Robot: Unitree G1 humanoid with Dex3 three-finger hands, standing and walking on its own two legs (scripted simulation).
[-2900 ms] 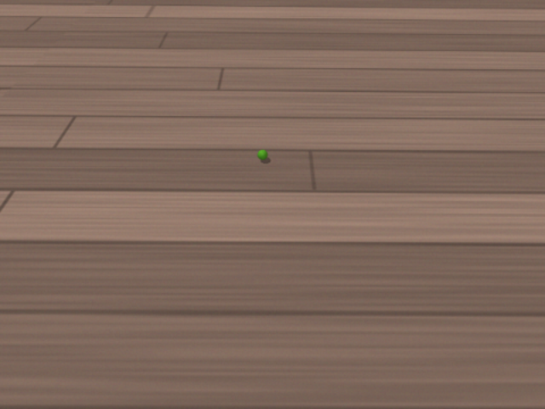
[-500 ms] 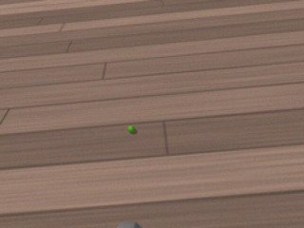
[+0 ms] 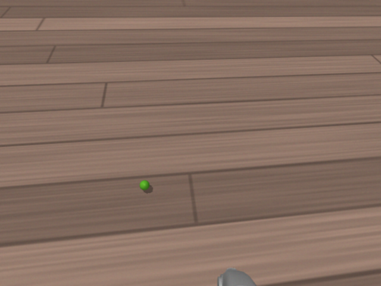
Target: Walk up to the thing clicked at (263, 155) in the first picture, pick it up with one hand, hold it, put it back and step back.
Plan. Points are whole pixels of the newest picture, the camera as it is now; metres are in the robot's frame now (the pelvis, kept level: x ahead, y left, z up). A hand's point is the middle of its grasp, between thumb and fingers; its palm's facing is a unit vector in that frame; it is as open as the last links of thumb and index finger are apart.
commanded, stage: walk up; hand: left
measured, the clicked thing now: (144, 185) +0.74 +0.24 -0.74
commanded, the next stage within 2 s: none
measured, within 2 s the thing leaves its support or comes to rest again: neither
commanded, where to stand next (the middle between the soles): +0.38 +0.01 m, yaw +0 degrees
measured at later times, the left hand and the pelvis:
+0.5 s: hand (77, 259) +0.21 +0.26 -0.12, palm faces +0.00 -0.91 -0.40, open 7.4 cm; pelvis +0.17 -0.02 +0.00, yaw +1 degrees
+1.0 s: hand (88, 214) +0.33 +0.28 -0.17, palm faces -0.02 -0.92 -0.39, open 7.4 cm; pelvis +0.27 +0.01 -0.02, yaw +0 degrees
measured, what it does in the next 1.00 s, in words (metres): walks ahead: right foot, then left foot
